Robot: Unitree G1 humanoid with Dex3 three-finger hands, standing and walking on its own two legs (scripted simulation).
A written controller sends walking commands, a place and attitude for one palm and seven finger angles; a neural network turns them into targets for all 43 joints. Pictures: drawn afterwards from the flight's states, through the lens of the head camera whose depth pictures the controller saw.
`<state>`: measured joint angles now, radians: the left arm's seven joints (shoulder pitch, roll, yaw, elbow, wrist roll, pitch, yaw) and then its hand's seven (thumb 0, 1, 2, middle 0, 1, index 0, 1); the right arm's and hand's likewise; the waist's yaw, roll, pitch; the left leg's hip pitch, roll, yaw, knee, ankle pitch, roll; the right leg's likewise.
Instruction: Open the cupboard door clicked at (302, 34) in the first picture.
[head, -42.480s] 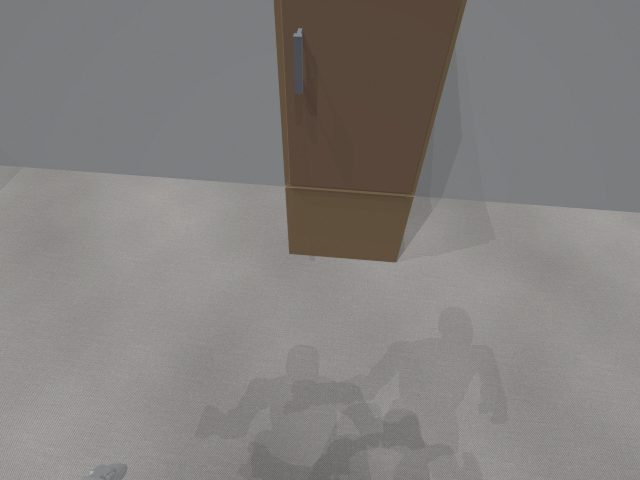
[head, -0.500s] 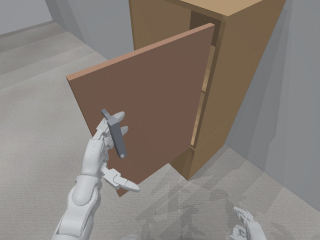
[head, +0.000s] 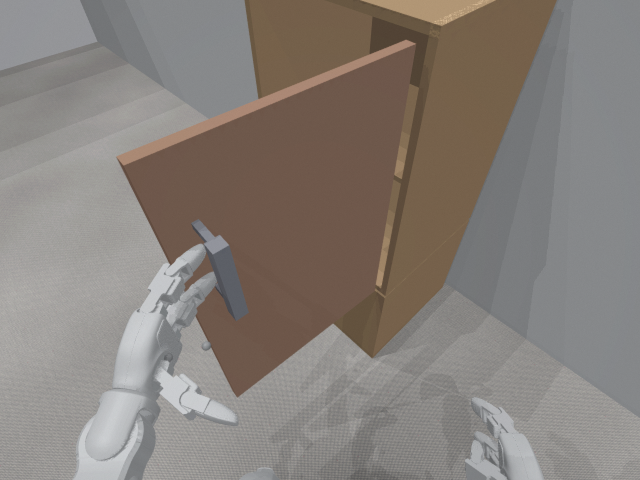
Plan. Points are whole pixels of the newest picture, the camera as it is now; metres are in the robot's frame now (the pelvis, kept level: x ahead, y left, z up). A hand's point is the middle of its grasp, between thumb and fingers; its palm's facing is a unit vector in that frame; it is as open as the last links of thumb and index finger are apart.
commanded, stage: slide the hand sideways off the handle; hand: left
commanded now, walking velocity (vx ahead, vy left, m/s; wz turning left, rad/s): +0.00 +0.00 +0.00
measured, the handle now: (220, 271) +0.34 +0.15 +0.09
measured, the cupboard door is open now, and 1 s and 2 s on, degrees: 86 84 84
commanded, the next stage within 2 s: draw the hand back to the body in 0.54 s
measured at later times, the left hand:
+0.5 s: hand (142, 376) +0.21 +0.20 +0.08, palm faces -0.01 -1.00 -0.05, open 16.3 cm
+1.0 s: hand (112, 366) +0.21 +0.22 +0.11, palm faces -0.01 -1.00 -0.06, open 16.3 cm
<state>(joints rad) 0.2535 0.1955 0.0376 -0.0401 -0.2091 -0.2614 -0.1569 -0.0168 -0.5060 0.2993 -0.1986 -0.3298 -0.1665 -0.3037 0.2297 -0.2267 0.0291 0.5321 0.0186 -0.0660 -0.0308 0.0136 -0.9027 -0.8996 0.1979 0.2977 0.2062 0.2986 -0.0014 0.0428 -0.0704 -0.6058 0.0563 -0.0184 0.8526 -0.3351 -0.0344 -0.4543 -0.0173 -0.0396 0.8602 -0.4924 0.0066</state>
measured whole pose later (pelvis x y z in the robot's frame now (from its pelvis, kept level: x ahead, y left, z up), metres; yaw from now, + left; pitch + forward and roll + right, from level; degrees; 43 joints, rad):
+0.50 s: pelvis +0.01 -0.01 +0.00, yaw +1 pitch +7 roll -1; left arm 0.41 0.27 0.25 -0.07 -0.36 -0.27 -0.37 -0.02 -0.50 0.30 -0.16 -0.31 -0.16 -0.30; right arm 0.25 -0.26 0.00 0.52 0.04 -0.13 -0.07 0.01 -0.90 -0.90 0.20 0.30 0.21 0.30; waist 0.02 0.04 -0.10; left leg -0.64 0.06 -0.04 0.89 -0.36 -0.04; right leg -0.48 -0.01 -0.06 0.88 -0.52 0.00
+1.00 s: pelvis +0.01 +0.01 +0.00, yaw +1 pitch +5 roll -2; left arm 0.42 0.30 0.25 -0.22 -0.35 -0.13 -0.32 -0.02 -0.50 0.30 -0.15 -0.30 -0.15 -0.30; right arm 0.26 -0.23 0.05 0.52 0.05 -0.18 -0.07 0.01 -0.90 -0.90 0.20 0.30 0.21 0.30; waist 0.02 0.05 -0.10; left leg -0.59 0.05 -0.03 0.85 -0.34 -0.02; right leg -0.41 -0.02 -0.05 0.81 -0.47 0.02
